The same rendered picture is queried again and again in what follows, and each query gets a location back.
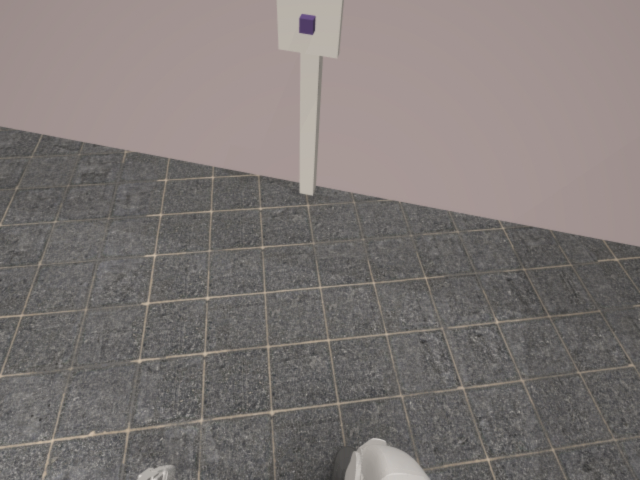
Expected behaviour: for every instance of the robot right shin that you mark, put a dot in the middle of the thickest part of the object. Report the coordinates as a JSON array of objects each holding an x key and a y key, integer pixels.
[{"x": 370, "y": 442}]

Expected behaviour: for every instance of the robot right thigh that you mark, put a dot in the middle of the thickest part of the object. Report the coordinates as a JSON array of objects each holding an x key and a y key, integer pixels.
[{"x": 382, "y": 462}]

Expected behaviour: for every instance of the button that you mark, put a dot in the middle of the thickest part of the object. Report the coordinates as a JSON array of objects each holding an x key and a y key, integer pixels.
[{"x": 307, "y": 24}]

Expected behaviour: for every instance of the panel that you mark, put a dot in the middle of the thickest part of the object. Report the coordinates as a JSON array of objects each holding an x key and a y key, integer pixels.
[{"x": 324, "y": 42}]

